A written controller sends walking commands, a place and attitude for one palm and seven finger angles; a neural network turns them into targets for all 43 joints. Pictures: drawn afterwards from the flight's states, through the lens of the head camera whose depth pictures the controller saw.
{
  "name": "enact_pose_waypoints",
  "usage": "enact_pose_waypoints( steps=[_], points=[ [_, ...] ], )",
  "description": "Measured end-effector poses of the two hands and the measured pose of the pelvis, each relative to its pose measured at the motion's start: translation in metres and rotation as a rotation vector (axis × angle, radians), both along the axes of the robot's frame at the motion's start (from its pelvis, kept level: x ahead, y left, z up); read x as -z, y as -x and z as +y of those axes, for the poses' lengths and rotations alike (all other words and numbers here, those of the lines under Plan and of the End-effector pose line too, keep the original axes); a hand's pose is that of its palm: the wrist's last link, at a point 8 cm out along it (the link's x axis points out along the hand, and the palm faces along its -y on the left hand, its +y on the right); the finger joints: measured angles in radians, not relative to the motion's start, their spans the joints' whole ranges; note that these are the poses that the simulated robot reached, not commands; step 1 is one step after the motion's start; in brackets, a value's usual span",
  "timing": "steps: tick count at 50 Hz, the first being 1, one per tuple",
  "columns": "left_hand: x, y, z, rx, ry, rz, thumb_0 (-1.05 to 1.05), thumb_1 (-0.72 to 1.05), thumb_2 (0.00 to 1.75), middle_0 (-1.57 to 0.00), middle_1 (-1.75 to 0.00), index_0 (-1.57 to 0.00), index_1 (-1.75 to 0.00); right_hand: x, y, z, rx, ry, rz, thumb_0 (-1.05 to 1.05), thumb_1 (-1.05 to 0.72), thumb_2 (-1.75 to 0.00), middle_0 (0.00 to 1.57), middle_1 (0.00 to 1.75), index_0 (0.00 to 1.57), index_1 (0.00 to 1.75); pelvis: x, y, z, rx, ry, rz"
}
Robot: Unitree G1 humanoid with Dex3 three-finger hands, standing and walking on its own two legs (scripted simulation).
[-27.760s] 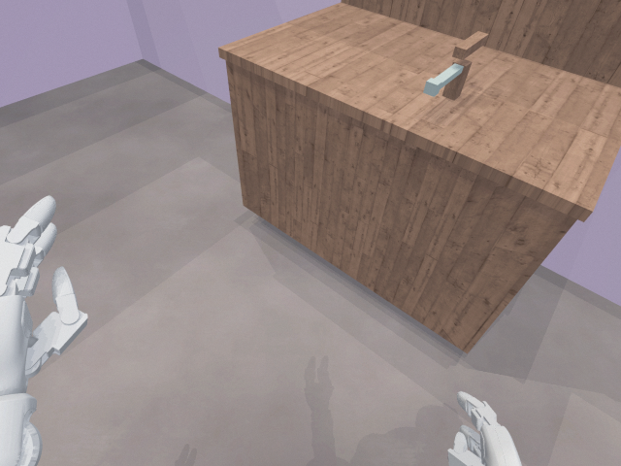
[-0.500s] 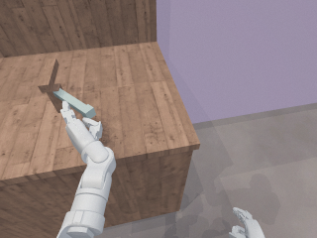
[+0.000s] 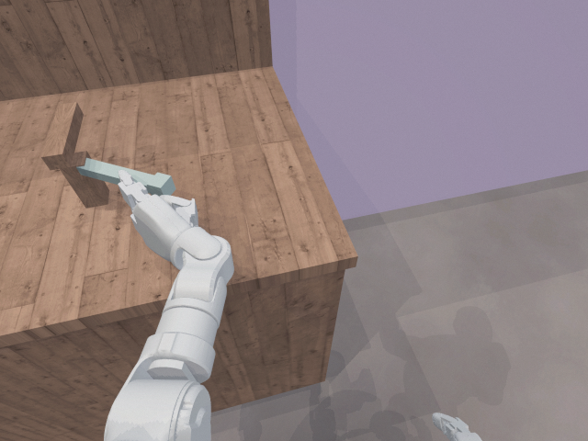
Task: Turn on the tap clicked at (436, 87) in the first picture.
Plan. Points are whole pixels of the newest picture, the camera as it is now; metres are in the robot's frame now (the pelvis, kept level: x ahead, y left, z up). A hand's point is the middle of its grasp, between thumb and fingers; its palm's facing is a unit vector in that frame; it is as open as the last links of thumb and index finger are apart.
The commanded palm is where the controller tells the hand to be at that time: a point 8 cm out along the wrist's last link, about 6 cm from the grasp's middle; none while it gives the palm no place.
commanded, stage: push the lever round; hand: left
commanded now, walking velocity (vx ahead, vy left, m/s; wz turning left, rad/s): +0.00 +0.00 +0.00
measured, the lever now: (161, 186) +0.45 +0.22 +0.10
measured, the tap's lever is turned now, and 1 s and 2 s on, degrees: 56 73 73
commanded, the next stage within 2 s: lift the hand up off the lever in 0.36 s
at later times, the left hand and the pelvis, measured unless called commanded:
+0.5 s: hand (202, 185) +0.46 +0.16 +0.10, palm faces +0.78 -0.62 -0.12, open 8.0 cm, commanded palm +0.40 +0.19 +0.10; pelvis +0.02 +0.00 +0.00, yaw -1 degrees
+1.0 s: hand (192, 182) +0.45 +0.17 +0.11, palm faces +0.77 -0.63 -0.10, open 7.8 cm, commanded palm +0.39 +0.19 +0.12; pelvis +0.02 +0.01 +0.00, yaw +0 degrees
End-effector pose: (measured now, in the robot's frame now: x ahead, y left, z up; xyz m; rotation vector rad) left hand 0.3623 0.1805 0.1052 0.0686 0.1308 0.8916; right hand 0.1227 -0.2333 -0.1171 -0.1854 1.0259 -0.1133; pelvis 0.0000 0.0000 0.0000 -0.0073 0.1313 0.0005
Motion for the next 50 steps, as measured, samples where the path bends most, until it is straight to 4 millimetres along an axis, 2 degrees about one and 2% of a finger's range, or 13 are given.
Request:
enact_pose_waypoints(
  steps=[14, 25, 41, 50],
  points=[
    [-0.001, -0.035, -0.008, -0.010, -0.008, 0.017, -0.01, 0.88, 0.91, -0.15, -0.15, -0.13, -0.14, 0.007, 0.022, -0.013, 0.045, 0.006, 0.076, 0.00, -0.91, -0.89, 0.20, 0.30, 0.21, 0.30, 0.001, -0.009, -0.005, 0.008, -0.006, 0.045],
    [-0.002, -0.043, -0.007, -0.010, -0.001, 0.013, 0.00, 0.87, 0.90, -0.15, -0.15, -0.14, -0.14, 0.006, 0.031, -0.018, 0.064, 0.006, 0.112, 0.00, -0.91, -0.89, 0.20, 0.30, 0.20, 0.30, 0.000, -0.017, -0.005, 0.012, -0.008, 0.052],
    [-0.004, -0.036, 0.007, -0.021, 0.010, 0.012, 0.01, 0.89, 0.90, -0.15, -0.15, -0.17, -0.16, 0.002, 0.017, -0.006, 0.038, -0.007, 0.077, 0.00, -0.91, -0.89, 0.20, 0.30, 0.20, 0.30, -0.003, -0.019, 0.002, 0.011, -0.001, 0.031],
    [-0.014, -0.036, 0.006, -0.004, 0.015, -0.005, 0.01, 0.90, 0.90, -0.15, -0.15, -0.16, -0.15, -0.001, 0.003, 0.002, 0.016, -0.014, 0.051, 0.00, -0.91, -0.89, 0.20, 0.30, 0.20, 0.30, -0.004, -0.019, 0.005, 0.008, 0.002, 0.019]
  ],
)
